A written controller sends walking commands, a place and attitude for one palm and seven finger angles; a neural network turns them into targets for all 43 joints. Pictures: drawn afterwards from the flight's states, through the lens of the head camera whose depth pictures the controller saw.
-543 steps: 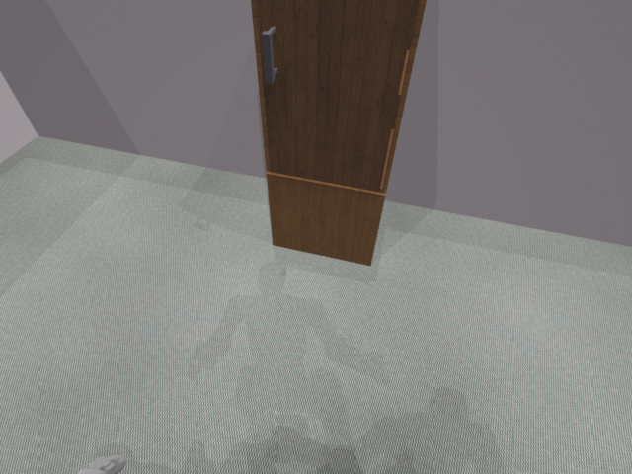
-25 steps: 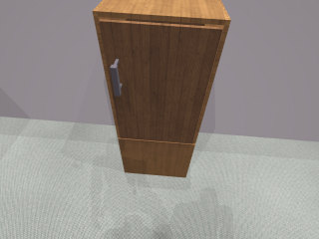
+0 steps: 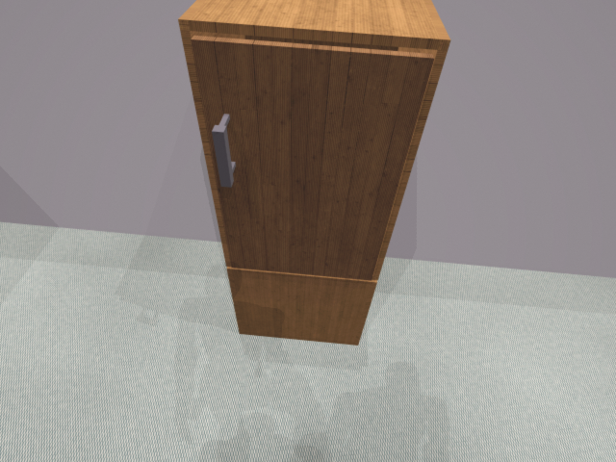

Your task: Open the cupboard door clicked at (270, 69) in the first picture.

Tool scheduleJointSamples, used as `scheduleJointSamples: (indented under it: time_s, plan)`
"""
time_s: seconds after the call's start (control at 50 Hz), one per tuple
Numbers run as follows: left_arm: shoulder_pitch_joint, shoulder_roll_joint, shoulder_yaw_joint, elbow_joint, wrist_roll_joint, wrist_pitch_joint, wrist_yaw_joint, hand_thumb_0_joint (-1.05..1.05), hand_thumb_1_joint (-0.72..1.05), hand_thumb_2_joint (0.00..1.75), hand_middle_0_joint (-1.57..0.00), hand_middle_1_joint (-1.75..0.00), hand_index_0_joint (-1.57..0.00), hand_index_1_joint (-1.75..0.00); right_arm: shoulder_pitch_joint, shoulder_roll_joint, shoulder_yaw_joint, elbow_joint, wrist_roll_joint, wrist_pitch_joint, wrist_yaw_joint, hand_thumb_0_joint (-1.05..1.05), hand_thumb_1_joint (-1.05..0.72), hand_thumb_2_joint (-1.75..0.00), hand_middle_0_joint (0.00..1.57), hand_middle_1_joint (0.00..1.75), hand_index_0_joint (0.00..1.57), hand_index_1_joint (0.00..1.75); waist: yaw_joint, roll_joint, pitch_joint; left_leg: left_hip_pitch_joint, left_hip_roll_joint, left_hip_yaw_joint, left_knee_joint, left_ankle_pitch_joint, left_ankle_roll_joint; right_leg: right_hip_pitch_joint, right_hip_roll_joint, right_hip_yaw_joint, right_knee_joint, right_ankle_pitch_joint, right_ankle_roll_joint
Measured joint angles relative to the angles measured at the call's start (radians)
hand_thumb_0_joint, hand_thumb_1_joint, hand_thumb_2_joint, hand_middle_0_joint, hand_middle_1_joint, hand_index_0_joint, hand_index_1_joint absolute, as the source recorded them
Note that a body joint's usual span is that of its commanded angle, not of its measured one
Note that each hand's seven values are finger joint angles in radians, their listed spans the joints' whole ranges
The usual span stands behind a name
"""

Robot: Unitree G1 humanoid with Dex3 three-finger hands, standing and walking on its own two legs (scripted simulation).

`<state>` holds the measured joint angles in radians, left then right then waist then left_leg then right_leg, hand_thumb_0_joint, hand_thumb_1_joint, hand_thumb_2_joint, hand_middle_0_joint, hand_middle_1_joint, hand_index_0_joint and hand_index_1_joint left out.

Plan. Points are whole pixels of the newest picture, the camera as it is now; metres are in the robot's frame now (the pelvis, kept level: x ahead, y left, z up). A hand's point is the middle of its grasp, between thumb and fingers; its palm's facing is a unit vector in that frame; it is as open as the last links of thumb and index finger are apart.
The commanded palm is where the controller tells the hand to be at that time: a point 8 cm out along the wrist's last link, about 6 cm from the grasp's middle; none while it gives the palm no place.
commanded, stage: shuffle to correct the standing spot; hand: left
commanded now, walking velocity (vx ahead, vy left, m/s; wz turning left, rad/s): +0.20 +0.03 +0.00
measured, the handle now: (226, 151) +0.62 +0.20 +0.06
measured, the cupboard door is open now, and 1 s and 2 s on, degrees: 0 0 0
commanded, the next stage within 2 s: come to a stop and stand still in 0.20 s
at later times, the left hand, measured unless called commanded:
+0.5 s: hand (190, 456) +0.17 +0.19 -0.17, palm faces +0.04 -0.98 -0.22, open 7.3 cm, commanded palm none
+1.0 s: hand out of the picture +0.08 +0.19 -0.18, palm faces +0.16 -0.97 -0.19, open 7.3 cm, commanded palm none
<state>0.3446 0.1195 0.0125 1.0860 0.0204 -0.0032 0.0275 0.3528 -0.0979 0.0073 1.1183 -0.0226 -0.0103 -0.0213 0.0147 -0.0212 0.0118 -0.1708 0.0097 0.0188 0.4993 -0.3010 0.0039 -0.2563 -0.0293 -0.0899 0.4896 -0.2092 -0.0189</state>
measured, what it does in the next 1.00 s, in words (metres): steps on the spot: right foot, then left foot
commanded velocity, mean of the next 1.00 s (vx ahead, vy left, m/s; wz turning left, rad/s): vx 0.00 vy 0.03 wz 0.00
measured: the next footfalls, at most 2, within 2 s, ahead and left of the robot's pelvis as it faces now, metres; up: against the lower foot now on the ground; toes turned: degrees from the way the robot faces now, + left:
right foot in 0.52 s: +0.22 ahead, -0.11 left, +0.00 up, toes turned -2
left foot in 0.82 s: +0.11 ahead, +0.12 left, +0.00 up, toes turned +5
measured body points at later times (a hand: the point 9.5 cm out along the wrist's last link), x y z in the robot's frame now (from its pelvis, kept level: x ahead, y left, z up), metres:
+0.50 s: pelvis +0.09 +0.00 +0.00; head +0.13 +0.00 +0.44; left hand +0.16 +0.24 -0.15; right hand -0.03 -0.18 -0.15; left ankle -0.02 +0.12 -0.74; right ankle +0.18 -0.11 -0.73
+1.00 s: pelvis +0.07 +0.01 +0.00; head +0.07 +0.02 +0.45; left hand +0.07 +0.24 -0.16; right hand +0.15 -0.22 -0.15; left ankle +0.08 +0.11 -0.74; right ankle +0.07 -0.11 -0.70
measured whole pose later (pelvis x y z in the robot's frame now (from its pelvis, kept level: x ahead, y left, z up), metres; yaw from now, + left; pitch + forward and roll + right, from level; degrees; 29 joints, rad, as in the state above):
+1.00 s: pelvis +0.07 +0.01 +0.00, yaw +4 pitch +0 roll +1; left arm 0.28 0.18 0.05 0.99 0.03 0.05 0.02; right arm 0.24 -0.14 -0.03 0.99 -0.03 0.01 -0.03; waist 0.03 -0.05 0.00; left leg -0.27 0.00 0.09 0.51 -0.24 0.04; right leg -0.39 -0.03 -0.02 0.85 -0.38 0.00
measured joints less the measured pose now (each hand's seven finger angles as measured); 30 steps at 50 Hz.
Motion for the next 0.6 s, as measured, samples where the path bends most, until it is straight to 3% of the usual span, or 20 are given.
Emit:
scheduleJointSamples:
  time_s: [0.12, 0.18, 0.26, 0.34, 0.4, 0.48, 0.52, 0.6]
  plan:
    - [0.038, 0.002, 0.020, -0.012, 0.002, 0.000, -0.006, 0.00, 0.91, 0.90, -0.20, -0.30, -0.20, -0.30, 0.041, -0.007, -0.007, -0.005, -0.007, 0.009, 0.006, 0.00, -0.91, -0.90, 0.20, 0.30, 0.20, 0.30, 0.007, 0.003, -0.021, -0.038, 0.012, -0.008, 0.097, -0.074, 0.021, -0.014, 0.005, -0.013, 0.054, -0.052, -0.004]
    - [0.060, 0.009, 0.031, -0.007, 0.002, 0.004, -0.006, 0.00, 0.91, 0.90, -0.20, -0.30, -0.20, -0.30, 0.054, -0.005, -0.010, -0.007, -0.008, 0.000, 0.009, 0.00, -0.91, -0.90, 0.20, 0.30, 0.20, 0.30, 0.008, -0.022, -0.026, -0.024, 0.001, 0.006, 0.100, -0.090, 0.012, -0.020, -0.008, -0.001, 0.092, -0.092, -0.002]
    - [0.059, 0.013, 0.030, 0.008, 0.010, 0.018, -0.016, 0.01, 0.91, 0.90, -0.20, -0.30, -0.20, -0.30, 0.085, 0.001, -0.009, -0.016, -0.010, -0.043, -0.005, 0.00, -0.91, -0.90, 0.20, 0.30, 0.20, 0.30, -0.021, -0.025, -0.027, 0.023, -0.010, 0.021, 0.044, -0.090, 0.032, -0.104, -0.004, 0.018, 0.334, -0.240, -0.030]
    - [-0.016, 0.027, 0.034, -0.015, 0.010, 0.007, -0.025, 0.01, 0.91, 0.90, -0.20, -0.30, -0.20, -0.30, 0.123, 0.022, 0.006, -0.003, -0.012, -0.067, -0.012, 0.00, -0.91, -0.90, 0.20, 0.30, 0.20, 0.30, -0.048, -0.009, 0.005, 0.087, -0.011, 0.002, -0.067, -0.046, 0.032, -0.216, -0.005, 0.008, 0.499, -0.225, -0.028]
    - [-0.084, 0.056, 0.042, -0.041, 0.004, 0.008, -0.021, 0.03, 0.95, 0.90, -0.20, -0.30, -0.20, -0.30, 0.143, 0.037, 0.016, 0.013, -0.013, -0.065, -0.016, 0.00, -0.91, -0.90, 0.20, 0.30, 0.20, 0.30, -0.055, 0.001, 0.035, 0.125, -0.007, -0.010, -0.125, -0.028, 0.019, -0.256, -0.013, 0.000, 0.428, -0.159, -0.020]
    - [-0.169, 0.062, 0.038, -0.086, -0.008, -0.010, -0.016, 0.02, 0.94, 0.90, -0.19, -0.30, -0.20, -0.30, 0.149, 0.040, 0.018, 0.034, -0.006, -0.045, -0.020, 0.00, -0.91, -0.90, 0.20, 0.30, 0.20, 0.30, -0.056, 0.019, 0.076, 0.141, -0.008, -0.024, -0.099, -0.064, -0.001, -0.195, -0.008, 0.005, 0.165, 0.001, -0.013]
    - [-0.186, 0.066, 0.031, -0.105, -0.009, -0.033, -0.012, 0.02, 0.94, 0.90, -0.19, -0.30, -0.20, -0.30, 0.158, 0.037, 0.012, 0.041, 0.005, -0.035, -0.015, 0.00, -0.91, -0.90, 0.20, 0.30, 0.20, 0.30, -0.051, 0.009, 0.075, 0.118, -0.021, -0.029, -0.009, -0.120, -0.010, -0.132, -0.019, 0.014, 0.061, 0.132, -0.013]
    - [-0.230, 0.034, 0.020, -0.110, -0.005, -0.040, 0.003, 0.01, 0.92, 0.90, -0.20, -0.30, -0.20, -0.30, 0.079, -0.007, -0.023, 0.022, 0.022, 0.000, -0.021, 0.01, -0.91, -0.90, 0.20, 0.30, 0.20, 0.30, -0.069, 0.045, 0.095, -0.040, -0.012, -0.036, 0.327, -0.281, -0.008, -0.124, -0.018, -0.028, 0.124, -0.003, -0.023]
